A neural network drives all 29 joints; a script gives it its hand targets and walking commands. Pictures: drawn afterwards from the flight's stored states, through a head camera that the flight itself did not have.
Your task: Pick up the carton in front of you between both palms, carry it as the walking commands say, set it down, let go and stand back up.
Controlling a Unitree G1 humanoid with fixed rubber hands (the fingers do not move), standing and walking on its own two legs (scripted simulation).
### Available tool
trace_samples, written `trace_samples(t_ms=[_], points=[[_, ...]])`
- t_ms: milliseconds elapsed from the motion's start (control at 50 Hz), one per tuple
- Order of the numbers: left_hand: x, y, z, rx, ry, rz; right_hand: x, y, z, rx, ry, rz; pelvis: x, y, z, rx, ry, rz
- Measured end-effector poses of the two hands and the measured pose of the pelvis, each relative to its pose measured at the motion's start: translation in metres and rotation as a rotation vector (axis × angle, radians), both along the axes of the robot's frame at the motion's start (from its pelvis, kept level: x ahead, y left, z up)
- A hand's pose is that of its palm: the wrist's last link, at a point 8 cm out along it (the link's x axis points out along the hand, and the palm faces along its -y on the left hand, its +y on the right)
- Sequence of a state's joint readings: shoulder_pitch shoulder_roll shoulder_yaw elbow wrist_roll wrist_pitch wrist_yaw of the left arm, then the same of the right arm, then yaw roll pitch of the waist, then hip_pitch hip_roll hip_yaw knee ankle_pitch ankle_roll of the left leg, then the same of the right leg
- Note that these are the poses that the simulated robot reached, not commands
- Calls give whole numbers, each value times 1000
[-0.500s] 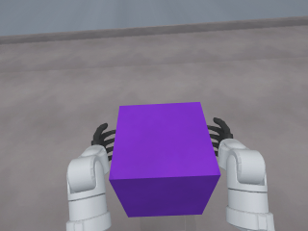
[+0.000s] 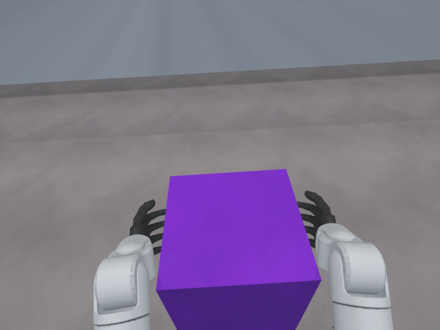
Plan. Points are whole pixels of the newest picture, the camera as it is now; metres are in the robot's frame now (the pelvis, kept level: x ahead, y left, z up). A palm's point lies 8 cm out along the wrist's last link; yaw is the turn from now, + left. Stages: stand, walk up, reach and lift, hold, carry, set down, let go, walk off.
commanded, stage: carry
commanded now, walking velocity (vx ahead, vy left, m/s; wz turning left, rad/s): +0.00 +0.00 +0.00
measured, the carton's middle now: (233, 257) +0.27 +0.00 +0.03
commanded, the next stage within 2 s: none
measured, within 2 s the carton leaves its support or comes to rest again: neither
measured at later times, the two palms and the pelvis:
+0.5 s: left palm (147, 242) +0.30 +0.16 +0.05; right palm (302, 227) +0.32 -0.14 +0.05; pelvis +0.04 +0.00 -0.01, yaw +2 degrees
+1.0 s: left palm (140, 253) +0.28 +0.17 +0.04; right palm (298, 238) +0.30 -0.13 +0.04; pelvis +0.00 +0.01 +0.00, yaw +2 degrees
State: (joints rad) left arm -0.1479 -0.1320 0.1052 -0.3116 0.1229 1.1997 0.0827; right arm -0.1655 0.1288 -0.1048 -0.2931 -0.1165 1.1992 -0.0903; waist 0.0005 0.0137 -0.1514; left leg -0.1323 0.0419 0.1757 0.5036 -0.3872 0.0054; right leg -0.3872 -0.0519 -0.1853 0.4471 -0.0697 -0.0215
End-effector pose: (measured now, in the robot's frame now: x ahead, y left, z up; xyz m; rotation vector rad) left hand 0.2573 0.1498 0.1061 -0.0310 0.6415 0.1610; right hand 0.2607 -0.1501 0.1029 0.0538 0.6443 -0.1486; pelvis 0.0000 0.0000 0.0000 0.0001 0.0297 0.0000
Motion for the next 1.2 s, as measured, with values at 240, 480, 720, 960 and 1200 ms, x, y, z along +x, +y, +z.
trace_samples(t_ms=[240,480,720,960,1200], points=[[53,-1,-25,6,95,36,66,0,-24,-8,96,46,45,-10,-1,-17,38,38],[44,12,-56,28,70,22,58,12,-55,-52,68,78,40,-3,-7,-19,24,44],[40,16,-71,56,42,-15,49,17,-68,-81,39,85,15,4,-5,-11,-9,41],[28,22,-62,52,-4,-5,39,23,-60,-73,-7,82,-3,9,-4,-6,-11,42],[17,26,-65,52,20,-5,27,27,-63,-74,17,86,-10,13,-4,-5,-16,44]])
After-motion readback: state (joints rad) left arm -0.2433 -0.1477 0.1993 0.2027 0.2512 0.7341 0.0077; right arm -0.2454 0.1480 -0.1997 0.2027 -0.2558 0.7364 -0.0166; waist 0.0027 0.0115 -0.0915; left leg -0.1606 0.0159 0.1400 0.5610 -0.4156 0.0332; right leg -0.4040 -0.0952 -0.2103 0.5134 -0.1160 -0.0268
